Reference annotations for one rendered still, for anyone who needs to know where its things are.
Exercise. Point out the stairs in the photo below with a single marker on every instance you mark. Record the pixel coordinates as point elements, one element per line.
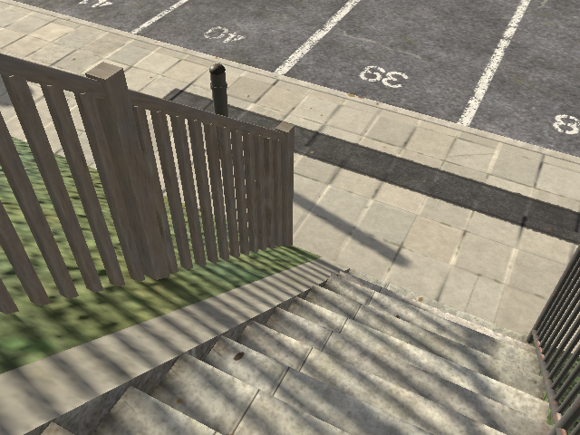
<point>359,356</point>

